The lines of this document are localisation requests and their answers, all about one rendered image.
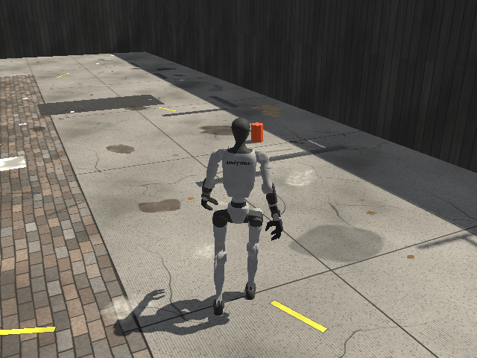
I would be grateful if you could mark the right robot thigh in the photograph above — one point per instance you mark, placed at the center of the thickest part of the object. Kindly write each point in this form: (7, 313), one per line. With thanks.
(255, 220)

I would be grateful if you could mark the robot right hand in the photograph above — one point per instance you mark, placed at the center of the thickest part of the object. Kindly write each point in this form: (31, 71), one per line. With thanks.
(277, 231)

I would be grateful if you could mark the right robot forearm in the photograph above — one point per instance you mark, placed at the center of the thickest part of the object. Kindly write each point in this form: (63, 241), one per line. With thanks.
(273, 204)

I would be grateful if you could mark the left robot forearm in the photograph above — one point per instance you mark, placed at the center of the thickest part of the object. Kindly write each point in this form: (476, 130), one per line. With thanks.
(205, 192)

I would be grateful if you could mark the humanoid robot head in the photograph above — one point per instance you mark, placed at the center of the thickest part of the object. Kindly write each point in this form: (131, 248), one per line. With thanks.
(240, 128)

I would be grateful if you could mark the robot left upper arm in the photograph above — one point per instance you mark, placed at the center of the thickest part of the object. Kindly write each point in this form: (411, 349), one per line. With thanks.
(212, 168)

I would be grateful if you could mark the robot left hand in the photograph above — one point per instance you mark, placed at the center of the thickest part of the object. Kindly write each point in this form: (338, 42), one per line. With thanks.
(206, 206)

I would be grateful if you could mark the robot right upper arm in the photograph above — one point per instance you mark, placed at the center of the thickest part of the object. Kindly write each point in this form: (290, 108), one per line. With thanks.
(263, 159)

